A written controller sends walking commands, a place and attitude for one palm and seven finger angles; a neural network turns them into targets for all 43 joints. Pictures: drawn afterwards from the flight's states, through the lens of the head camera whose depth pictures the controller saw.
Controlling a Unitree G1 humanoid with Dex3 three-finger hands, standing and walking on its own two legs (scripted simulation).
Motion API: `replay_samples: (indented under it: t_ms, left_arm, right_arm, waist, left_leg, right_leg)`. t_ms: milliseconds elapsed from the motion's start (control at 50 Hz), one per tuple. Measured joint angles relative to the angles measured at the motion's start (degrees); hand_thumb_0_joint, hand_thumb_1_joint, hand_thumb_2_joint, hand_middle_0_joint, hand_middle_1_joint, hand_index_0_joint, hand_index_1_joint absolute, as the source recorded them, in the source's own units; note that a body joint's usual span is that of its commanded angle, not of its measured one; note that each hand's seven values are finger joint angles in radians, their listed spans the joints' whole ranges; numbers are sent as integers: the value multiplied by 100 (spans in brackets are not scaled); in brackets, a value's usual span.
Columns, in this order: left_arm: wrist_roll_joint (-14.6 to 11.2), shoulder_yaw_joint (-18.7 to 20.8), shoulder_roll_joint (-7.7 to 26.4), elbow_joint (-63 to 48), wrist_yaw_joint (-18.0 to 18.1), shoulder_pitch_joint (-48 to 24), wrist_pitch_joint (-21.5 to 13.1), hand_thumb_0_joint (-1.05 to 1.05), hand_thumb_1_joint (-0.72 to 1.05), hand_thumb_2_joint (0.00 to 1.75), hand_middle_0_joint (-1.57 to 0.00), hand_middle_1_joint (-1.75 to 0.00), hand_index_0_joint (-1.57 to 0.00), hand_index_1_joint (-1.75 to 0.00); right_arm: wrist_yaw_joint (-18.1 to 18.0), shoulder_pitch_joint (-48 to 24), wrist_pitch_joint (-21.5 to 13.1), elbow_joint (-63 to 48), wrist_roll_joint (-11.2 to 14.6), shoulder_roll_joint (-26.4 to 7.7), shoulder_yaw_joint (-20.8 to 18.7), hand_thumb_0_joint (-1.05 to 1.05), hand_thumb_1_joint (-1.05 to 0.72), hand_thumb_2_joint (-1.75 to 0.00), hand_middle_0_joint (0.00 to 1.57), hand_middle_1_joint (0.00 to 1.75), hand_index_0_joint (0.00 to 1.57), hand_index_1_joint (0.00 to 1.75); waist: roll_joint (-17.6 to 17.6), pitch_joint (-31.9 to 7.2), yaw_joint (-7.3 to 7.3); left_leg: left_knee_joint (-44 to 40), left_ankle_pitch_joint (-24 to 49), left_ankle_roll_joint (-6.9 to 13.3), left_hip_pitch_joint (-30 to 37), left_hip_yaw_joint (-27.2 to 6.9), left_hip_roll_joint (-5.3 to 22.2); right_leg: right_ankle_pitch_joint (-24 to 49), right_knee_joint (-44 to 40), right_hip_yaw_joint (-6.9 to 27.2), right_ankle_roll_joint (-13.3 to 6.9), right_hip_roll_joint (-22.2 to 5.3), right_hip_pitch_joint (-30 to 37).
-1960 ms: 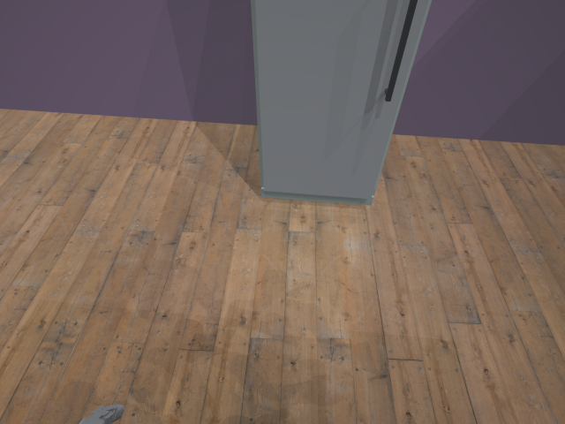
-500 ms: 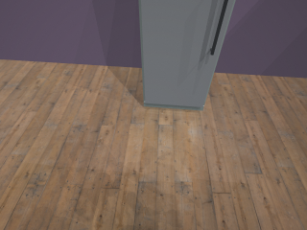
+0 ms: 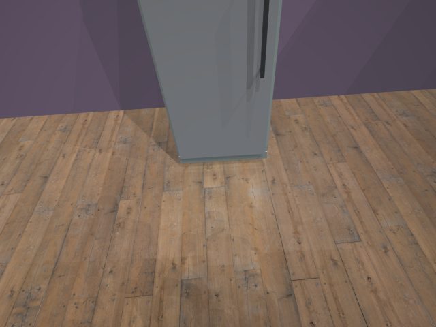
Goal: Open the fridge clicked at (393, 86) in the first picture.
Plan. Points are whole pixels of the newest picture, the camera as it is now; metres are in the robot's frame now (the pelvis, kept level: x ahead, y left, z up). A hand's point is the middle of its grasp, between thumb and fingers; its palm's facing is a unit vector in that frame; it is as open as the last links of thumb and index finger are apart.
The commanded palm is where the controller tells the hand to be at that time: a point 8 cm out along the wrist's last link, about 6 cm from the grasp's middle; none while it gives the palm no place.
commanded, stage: walk to a spot facing it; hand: right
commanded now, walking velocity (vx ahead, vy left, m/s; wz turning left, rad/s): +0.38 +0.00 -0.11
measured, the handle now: (264, 12) +1.12 -0.10 +0.12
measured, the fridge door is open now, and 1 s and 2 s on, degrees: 0 0 0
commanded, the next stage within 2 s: take the last steps up to it in 0.44 s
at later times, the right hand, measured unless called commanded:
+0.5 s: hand (304, 253) +0.34 -0.18 -0.18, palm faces +0.03 +0.99 -0.14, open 7.4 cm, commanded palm none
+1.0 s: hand (321, 235) +0.39 -0.23 -0.18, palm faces +0.04 +0.99 -0.13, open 7.4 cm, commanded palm none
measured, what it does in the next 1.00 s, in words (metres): walks ahead: left foot, then right foot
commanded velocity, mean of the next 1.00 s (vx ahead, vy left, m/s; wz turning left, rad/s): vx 0.31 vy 0.02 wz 0.12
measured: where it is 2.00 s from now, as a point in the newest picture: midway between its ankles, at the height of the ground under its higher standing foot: (237, 244)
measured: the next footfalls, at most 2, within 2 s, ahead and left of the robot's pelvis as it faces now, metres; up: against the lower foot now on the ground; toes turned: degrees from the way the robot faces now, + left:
left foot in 0.46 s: +0.36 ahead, +0.05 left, +0.00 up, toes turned +6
right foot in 0.90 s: +0.52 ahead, -0.17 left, +0.00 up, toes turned -7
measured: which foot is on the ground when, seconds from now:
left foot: up 0.00-0.44, down 0.46-0.92, up 0.94-1.00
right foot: down 0.00-0.48, up 0.50-0.88, down 0.90-1.00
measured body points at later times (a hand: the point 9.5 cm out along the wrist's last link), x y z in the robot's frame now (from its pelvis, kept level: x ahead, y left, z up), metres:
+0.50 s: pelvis +0.23 -0.01 -0.02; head +0.25 -0.02 +0.43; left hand +0.10 +0.18 -0.16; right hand +0.33 -0.23 -0.17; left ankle +0.33 +0.05 -0.73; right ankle +0.01 -0.07 -0.68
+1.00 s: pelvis +0.44 -0.06 +0.00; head +0.46 -0.09 +0.45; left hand +0.53 +0.16 -0.13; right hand +0.39 -0.28 -0.17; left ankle +0.34 +0.04 -0.67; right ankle +0.48 -0.16 -0.73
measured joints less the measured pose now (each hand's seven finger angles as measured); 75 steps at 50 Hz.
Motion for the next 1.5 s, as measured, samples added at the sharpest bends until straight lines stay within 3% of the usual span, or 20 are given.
replay_samples:
  t_ms: [60,180,300,400,460,500,540,600,660,740,880,920,980,1060,1160,1260,1360,1420,1460,1500]
  left_arm:
    - [-18,-27,-180,75,86,256,-100,1,91,89,-20,-30,-20,-30]
    - [-69,-100,-533,403,183,699,-243,1,91,89,-20,-30,-20,-30]
    - [-62,-113,-715,585,264,942,-290,1,90,89,-20,-30,-20,-30]
    - [-36,-103,-701,664,310,1027,-294,1,90,89,-20,-30,-20,-30]
    - [-50,-59,-655,769,313,1101,-217,1,90,89,-20,-30,-20,-30]
    - [-109,-19,-613,800,271,1014,-136,1,90,89,-20,-30,-20,-30]
    - [-114,47,-526,722,226,762,-72,1,91,89,-20,-30,-20,-30]
    - [-46,101,-382,424,190,264,8,1,91,89,-20,-30,-20,-30]
    - [-3,129,-266,59,174,-254,35,1,91,89,-20,-30,-20,-30]
    - [9,176,-106,-200,145,-753,34,1,93,89,-20,-30,-19,-30]
    - [13,120,-107,-184,27,-1152,-21,1,93,90,-20,-30,-19,-30]
    - [38,94,-177,-186,41,-1204,-124,1,92,90,-20,-30,-19,-30]
    - [58,42,-335,-249,64,-1160,-232,1,92,89,-20,-30,-20,-30]
    - [-24,178,-328,-288,233,-885,-321,-2,96,89,-20,-30,-20,-30]
    - [24,158,-190,-31,230,-414,-254,-2,96,89,-20,-30,-20,-30]
    - [62,148,-228,230,180,53,-125,-1,93,89,-20,-30,-20,-30]
    - [61,150,-262,438,138,466,15,0,92,89,-20,-30,-20,-30]
    - [-2,129,-238,561,109,442,155,1,91,89,-20,-30,-20,-30]
    - [-15,146,-235,563,105,322,206,1,91,89,-20,-30,-20,-30]
    - [-4,154,-235,491,107,166,208,1,91,89,-20,-30,-20,-30]
  right_arm:
    - [41,-127,-37,34,-30,51,-37,1,-91,-90,20,30,20,30]
    - [44,-611,-158,-227,-31,162,-91,1,-91,-90,20,30,20,30]
    - [58,-1034,-108,-337,8,306,-119,1,-91,-90,20,30,20,30]
    - [58,-1392,-154,-447,32,437,-91,1,-91,-90,20,30,20,30]
    - [32,-1393,-317,-555,-2,480,-80,1,-91,-90,20,30,20,30]
    - [-4,-1323,-481,-603,-10,491,-106,0,-91,-90,20,30,20,30]
    - [-42,-1186,-527,-591,48,476,-123,0,-91,-90,20,30,20,30]
    - [-173,-892,-510,-442,74,396,-166,0,-92,-90,20,30,20,30]
    - [-204,-609,-481,-246,33,338,-143,0,-93,-90,20,30,20,30]
    - [-127,-309,-455,-49,27,395,-89,0,-92,-90,20,30,20,30]
    - [-66,127,-455,88,24,482,-80,0,-91,-90,20,30,20,30]
    - [-66,253,-424,135,51,481,-91,0,-91,-90,20,30,20,30]
    - [-60,204,-299,216,49,449,-104,1,-91,-90,20,30,20,30]
    - [-15,-47,-214,125,-7,407,-179,1,-91,-90,20,30,20,30]
    - [13,-501,-175,-189,-32,313,-242,1,-91,-90,20,30,20,30]
    - [23,-933,-140,-352,-22,205,-261,1,-92,-90,20,30,20,30]
    - [56,-1164,-250,-465,-29,200,-229,1,-92,-90,19,30,20,30]
    - [9,-1250,-433,-476,-9,314,-193,0,-91,-90,20,30,20,30]
    - [-27,-1191,-467,-453,24,401,-156,0,-91,-90,20,30,20,30]
    - [-121,-1072,-462,-406,58,460,-171,0,-92,-90,20,30,20,30]
  waist:
    - [-48,-5,86]
    - [-136,78,62]
    - [-167,132,138]
    - [-276,281,260]
    - [-317,295,206]
    - [-342,311,96]
    - [-408,368,49]
    - [-410,317,57]
    - [-405,271,103]
    - [-434,218,42]
    - [-363,150,-298]
    - [-263,149,-318]
    - [-94,212,-291]
    - [-74,149,-136]
    - [-96,87,-85]
    - [-185,169,85]
    - [-350,251,262]
    - [-563,373,242]
    - [-598,373,200]
    - [-589,312,163]
  left_leg:
    - [1006,581,27,-765,37,-10]
    - [1107,1478,-79,-1767,54,72]
    - [196,2013,-26,-2086,255,9]
    - [-1064,1852,277,-1666,525,-332]
    - [-1655,1771,558,-985,637,-613]
    - [-1484,1745,840,-839,669,-659]
    - [-1462,1345,838,-559,696,-751]
    - [-1946,1309,704,-115,644,-838]
    - [-2391,1364,705,201,533,-865]
    - [-2728,1303,617,518,371,-840]
    - [-2695,768,354,1024,189,-747]
    - [-2147,421,277,947,99,-646]
    - [40,-48,312,182,-35,-493]
    - [1238,561,254,-752,-23,-240]
    - [628,1164,113,-1310,-1,64]
    - [-751,1334,80,-1200,146,146]
    - [-2000,1593,197,-578,372,-54]
    - [-1679,1520,374,-528,527,-195]
    - [-1814,1351,424,-318,590,-253]
    - [-2157,1427,396,-62,634,-315]
  right_leg:
    - [141,-659,70,-65,130,463]
    - [377,-1778,273,-116,295,1385]
    - [124,-2252,268,-107,392,2150]
    - [-378,-2192,219,-45,390,2628]
    - [-844,-1121,135,90,320,2524]
    - [-639,1215,191,205,206,1609]
    - [-488,3196,420,188,92,624]
    - [-98,3942,524,247,-244,-606]
    - [48,3242,547,387,-593,-1374]
    - [487,1765,450,551,-846,-1635]
    - [641,133,110,530,-635,-945]
    - [981,-254,-47,428,-505,-603]
    - [574,-64,-287,246,-430,-339]
    - [556,-651,-465,252,-347,207]
    - [622,-1308,-572,272,-278,757]
    - [428,-1465,-612,432,-316,1147]
    - [-211,-828,-602,686,-501,1239]
    - [-931,1124,-80,484,-636,499]
    - [-877,2316,187,406,-548,-98]
    - [-556,2813,246,413,-540,-569]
